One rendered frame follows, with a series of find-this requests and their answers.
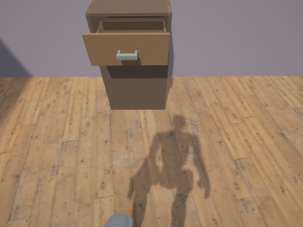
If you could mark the cabinet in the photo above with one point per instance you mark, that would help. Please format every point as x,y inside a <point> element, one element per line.
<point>133,87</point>

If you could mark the drawer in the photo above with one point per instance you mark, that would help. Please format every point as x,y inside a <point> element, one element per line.
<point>148,37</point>

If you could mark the left robot thigh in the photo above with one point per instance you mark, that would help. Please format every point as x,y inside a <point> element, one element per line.
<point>119,220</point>

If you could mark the handle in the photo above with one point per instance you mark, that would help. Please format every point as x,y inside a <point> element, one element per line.
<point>126,56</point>

